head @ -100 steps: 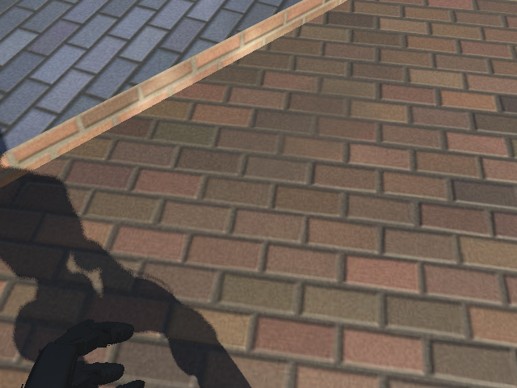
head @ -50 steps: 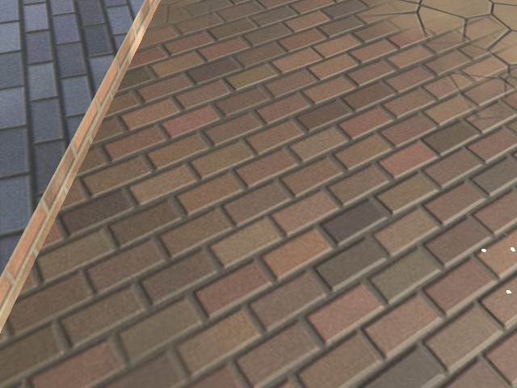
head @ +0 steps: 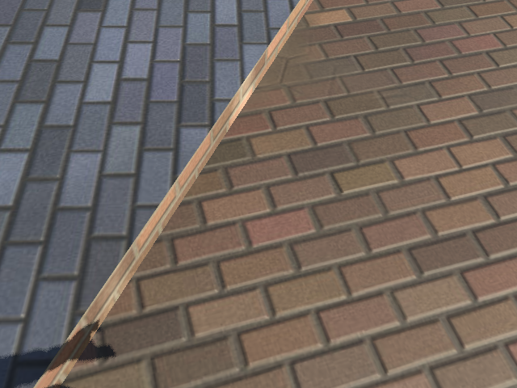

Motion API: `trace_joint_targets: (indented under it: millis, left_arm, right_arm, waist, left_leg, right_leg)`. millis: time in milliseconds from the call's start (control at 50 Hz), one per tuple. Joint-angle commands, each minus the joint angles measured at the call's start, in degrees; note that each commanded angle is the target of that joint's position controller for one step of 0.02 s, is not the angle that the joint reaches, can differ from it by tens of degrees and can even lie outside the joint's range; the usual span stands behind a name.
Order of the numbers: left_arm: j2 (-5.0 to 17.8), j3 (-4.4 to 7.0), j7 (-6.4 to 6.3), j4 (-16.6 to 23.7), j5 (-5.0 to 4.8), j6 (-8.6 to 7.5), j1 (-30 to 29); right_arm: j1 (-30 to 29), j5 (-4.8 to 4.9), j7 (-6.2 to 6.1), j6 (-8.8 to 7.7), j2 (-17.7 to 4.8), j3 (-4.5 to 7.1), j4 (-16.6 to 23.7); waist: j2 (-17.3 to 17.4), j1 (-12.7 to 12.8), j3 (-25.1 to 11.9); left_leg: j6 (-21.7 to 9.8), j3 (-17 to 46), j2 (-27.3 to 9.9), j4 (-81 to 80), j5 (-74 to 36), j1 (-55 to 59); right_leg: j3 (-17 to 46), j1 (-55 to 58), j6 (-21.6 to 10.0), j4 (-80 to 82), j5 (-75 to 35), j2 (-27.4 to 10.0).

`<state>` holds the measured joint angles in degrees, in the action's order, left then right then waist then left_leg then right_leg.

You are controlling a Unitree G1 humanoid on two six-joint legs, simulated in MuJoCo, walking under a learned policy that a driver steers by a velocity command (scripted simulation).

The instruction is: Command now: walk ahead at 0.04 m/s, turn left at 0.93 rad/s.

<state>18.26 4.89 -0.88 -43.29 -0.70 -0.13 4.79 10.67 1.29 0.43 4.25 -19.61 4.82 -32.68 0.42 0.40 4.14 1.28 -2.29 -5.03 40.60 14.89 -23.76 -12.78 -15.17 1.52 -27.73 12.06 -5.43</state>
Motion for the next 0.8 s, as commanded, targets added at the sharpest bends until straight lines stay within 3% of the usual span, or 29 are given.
trace_joint_targets:
  millis: [20,40,60,80,100,120,140,180,260,360,420,440,460,480,500,520,540,560,600,640,660,700,720,760,800]
  left_arm:
    - [5.4,1.76,1.00,2.2,-0.84,-0.82,0.2]
    - [3.2,1.14,1.25,4.1,1.76,-0.43,1.7]
    - [4.4,1.18,0.51,7.0,2.60,-0.49,-4.8]
    - [6.2,1.69,-0.08,7.5,1.25,-0.41,-7.3]
    - [6.1,1.81,-0.61,7.2,0.64,-0.50,-6.3]
    - [6.5,2.00,-1.14,6.0,1.12,-0.46,-4.5]
    - [6.7,2.08,-1.22,5.6,1.58,-0.49,-3.5]
    - [5.7,1.80,-0.68,4.8,1.28,-0.83,-2.2]
    - [3.6,0.73,0.03,4.6,0.54,-1.05,-3.7]
    - [5.2,1.19,0.98,4.5,0.16,-1.58,-3.1]
    - [6.3,2.09,1.36,3.4,0.01,-2.16,1.0]
    - [8.2,2.80,1.10,3.0,0.38,-2.02,2.7]
    - [11.9,3.26,0.55,4.1,1.24,-1.23,0.4]
    - [11.2,3.15,0.56,4.3,3.18,-1.23,0.0]
    - [7.8,2.22,0.13,6.0,2.90,-1.36,-2.9]
    - [5.3,1.58,-0.53,6.6,2.28,-1.08,-5.1]
    - [4.6,1.28,-1.27,7.2,1.67,-0.68,-5.9]
    - [4.5,1.03,-1.85,7.2,1.27,-0.38,-5.9]
    - [5.2,1.03,-2.49,6.9,1.64,0.13,-3.2]
    - [6.3,1.38,-2.51,6.3,2.05,0.56,0.0]
    - [6.7,0.92,-0.69,5.4,3.10,0.97,6.3]
    - [10.2,2.25,0.99,5.4,3.30,0.61,6.9]
    - [10.9,2.51,1.24,6.0,3.31,0.32,6.0]
    - [11.1,2.65,1.35,6.8,3.29,-0.20,5.0]
    - [10.9,2.66,1.32,7.0,3.21,-0.50,4.6]
  right_arm:
    - [8.3,-0.62,-0.43,0.17,-7.9,3.42,1.7]
    - [9.5,-0.82,-1.64,-0.26,-17.0,5.40,3.1]
    - [8.0,-3.12,-1.00,-2.07,-17.1,4.84,5.4]
    - [7.1,-3.24,-0.44,-3.33,-14.9,4.44,4.9]
    - [4.4,-2.02,-0.79,-3.90,-13.5,4.09,4.5]
    - [1.5,-0.80,-1.33,-3.58,-11.2,3.39,4.9]
    - [-0.9,-0.52,-1.91,-3.13,-10.4,2.86,5.8]
    - [-1.7,-1.08,-2.68,-2.53,-9.4,2.43,6.4]
    - [-0.9,-0.49,-3.39,-1.99,-10.4,3.07,6.5]
    - [-1.9,-0.38,-2.91,-1.47,-10.6,3.47,6.8]
    - [-4.3,0.29,-2.71,-1.17,-9.8,3.30,7.2]
    - [-3.1,0.40,-2.59,-1.11,-7.7,2.70,7.2]
    - [1.8,0.06,-2.23,-1.03,-4.0,1.69,6.7]
    - [2.1,0.05,-2.02,-1.68,-8.4,2.98,7.4]
    - [2.2,-0.21,-1.83,-1.88,-12.3,4.13,6.1]
    - [2.2,-0.03,-1.75,-1.65,-12.6,4.47,4.9]
    - [2.8,-0.25,-1.87,-1.19,-11.0,4.21,3.9]
    - [3.2,-0.14,-1.61,-0.91,-9.5,3.72,4.0]
    - [0.9,0.56,-1.32,-1.01,-6.9,2.66,5.1]
    - [-2.1,0.54,-1.25,-1.27,-5.7,2.04,6.3]
    - [-0.3,-4.24,1.67,0.02,-4.9,1.18,3.6]
    - [-1.6,-2.87,4.64,0.41,-5.0,1.26,4.2]
    - [-3.0,-2.54,5.48,0.53,-5.7,1.46,4.5]
    - [-4.7,-2.35,6.22,0.43,-6.1,1.54,4.4]
    - [-4.5,-2.44,6.21,-0.20,-5.2,1.14,3.4]
  waist:
    - [1.4,-3.7,-8.9]
    - [21.5,-1.4,-7.2]
    - [18.1,-4.6,-11.8]
    - [11.4,-5.0,-11.3]
    - [9.0,-2.7,-9.3]
    - [6.5,-1.1,-9.0]
    - [7.2,0.1,-9.3]
    - [7.1,0.7,-11.3]
    - [7.2,-0.5,-11.9]
    - [10.6,-0.9,-10.8]
    - [10.6,1.4,-10.4]
    - [6.6,1.1,-11.6]
    - [-8.3,-2.8,-12.2]
    - [-16.1,-3.1,-9.1]
    - [-12.0,-3.2,-7.5]
    - [-9.1,-3.1,-6.0]
    - [-7.6,-3.0,-5.6]
    - [-7.4,-2.4,-4.9]
    - [-7.6,-0.5,-4.5]
    - [-8.2,2.0,-5.7]
    - [-3.7,2.9,-8.5]
    - [-11.2,3.4,-8.7]
    - [-12.9,3.3,-7.7]
    - [-13.0,2.9,-5.9]
    - [-11.9,2.0,-4.5]
  left_leg:
    - [-5.5,2.7,2.0,-13.5,-12.2,16.5]
    - [-13.5,25.8,-13.0,-16.8,-35.8,25.1]
    - [-21.9,35.9,-16.7,-19.8,-31.7,22.4]
    - [-20.2,31.2,-14.1,-21.5,-24.3,21.3]
    - [-16.9,27.7,-10.8,-21.4,-19.5,19.7]
    - [-14.4,25.2,-9.0,-20.6,-17.7,18.8]
    - [-13.6,23.5,-7.7,-19.8,-20.3,16.0]
    - [-13.1,22.3,-5.4,-18.7,-23.2,14.8]
    - [-12.7,26.3,-3.6,-17.5,-17.7,15.1]
    - [-11.9,33.7,-2.0,-17.1,-13.6,12.4]
    - [-9.5,35.3,1.2,-14.3,-11.0,9.2]
    - [-7.0,32.7,4.3,-9.6,-1.0,4.6]
    - [-3.7,21.9,11.9,2.7,17.8,-4.5]
    - [-0.9,15.4,12.4,15.2,20.7,-11.3]
    - [0.7,13.9,8.1,22.4,16.5,-12.3]
    - [1.5,12.5,6.8,25.1,12.2,-12.3]
    - [2.3,11.1,6.2,28.6,9.2,-13.2]
    - [3.2,9.7,5.3,31.4,7.6,-14.6]
    - [4.2,5.7,3.1,29.3,5.5,-16.0]
    - [5.3,4.1,1.1,24.8,5.3,-17.4]
    - [3.4,2.2,3.2,20.6,7.8,-10.8]
    - [1.1,0.3,2.7,15.1,8.2,-8.2]
    - [0.5,-0.5,2.5,12.6,7.7,-7.3]
    - [-0.7,-2.1,2.6,6.9,8.8,-4.0]
    - [-2.7,-4.7,3.8,0.5,11.0,2.0]
  right_leg:
    - [3.1,-2.1,-3.3,-8.1,-1.6,-8.2]
    - [-1.0,-20.6,3.1,-28.5,24.1,0.5]
    - [12.5,-27.1,3.7,-39.4,27.0,5.7]
    - [16.0,-28.1,2.2,-41.9,22.2,5.1]
    - [17.3,-28.3,1.0,-40.0,16.6,4.4]
    - [17.9,-27.6,0.9,-37.8,12.8,3.6]
    - [17.8,-24.7,1.3,-36.6,10.2,4.3]
    - [17.7,-20.7,2.2,-33.1,7.0,6.4]
    - [19.4,-17.1,3.3,-19.4,5.1,9.3]
    - [21.1,-10.2,2.3,-9.3,5.8,10.6]
    - [20.1,-0.1,0.7,4.2,-0.8,9.4]
    - [23.2,7.4,-1.4,8.4,-4.7,3.4]
    - [35.7,13.9,-7.5,10.2,-8.4,-9.1]
    - [45.4,8.8,-14.8,12.9,-9.6,-16.1]
    - [41.1,7.4,-15.6,12.7,-7.4,-15.6]
    - [34.2,5.7,-13.4,12.2,-3.6,-11.5]
    - [29.9,6.1,-11.9,11.6,-2.5,-8.7]
    - [26.8,6.4,-12.1,11.5,-5.3,-8.3]
    - [21.3,8.2,-12.8,12.2,-9.6,-7.6]
    - [19.2,12.9,-14.0,12.2,-12.6,-9.2]
    - [16.9,13.0,-13.2,12.0,-9.9,-10.5]
    - [15.7,12.4,-10.4,15.2,9.9,-11.0]
    - [15.7,11.3,-9.1,16.9,17.7,-11.9]
    - [14.3,9.3,-7.2,18.4,24.3,-13.2]
    - [10.7,6.4,-5.8,17.9,24.2,-13.2]
